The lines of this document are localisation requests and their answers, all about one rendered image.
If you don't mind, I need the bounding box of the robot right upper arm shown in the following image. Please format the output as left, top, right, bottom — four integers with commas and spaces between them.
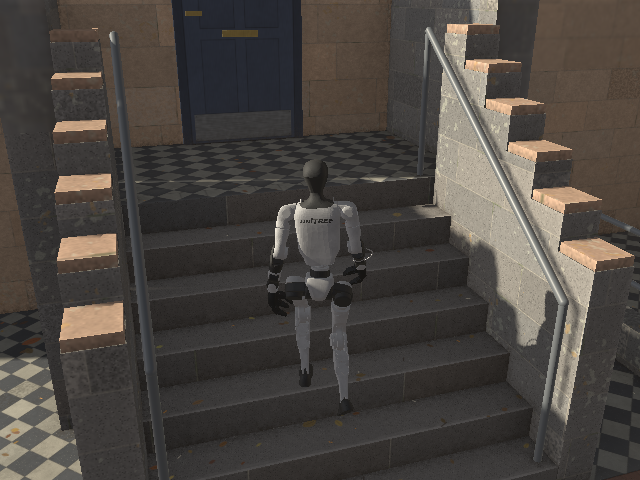
338, 201, 362, 254

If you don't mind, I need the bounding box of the robot left upper arm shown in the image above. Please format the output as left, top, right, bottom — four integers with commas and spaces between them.
273, 203, 296, 260

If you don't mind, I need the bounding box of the robot right foot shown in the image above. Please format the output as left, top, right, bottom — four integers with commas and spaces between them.
337, 398, 354, 416

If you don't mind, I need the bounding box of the right robot hand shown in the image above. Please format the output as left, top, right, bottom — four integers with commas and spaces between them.
343, 264, 367, 285

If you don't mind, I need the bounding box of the right robot forearm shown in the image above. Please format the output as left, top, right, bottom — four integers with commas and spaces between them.
351, 239, 366, 270

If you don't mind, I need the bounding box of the left robot thigh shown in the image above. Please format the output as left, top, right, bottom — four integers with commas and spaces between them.
285, 276, 311, 323

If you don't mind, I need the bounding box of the left robot hand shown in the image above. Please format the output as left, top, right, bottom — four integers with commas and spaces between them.
268, 291, 293, 317

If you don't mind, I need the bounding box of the left robot forearm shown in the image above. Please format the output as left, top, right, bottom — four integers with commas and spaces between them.
266, 245, 284, 293

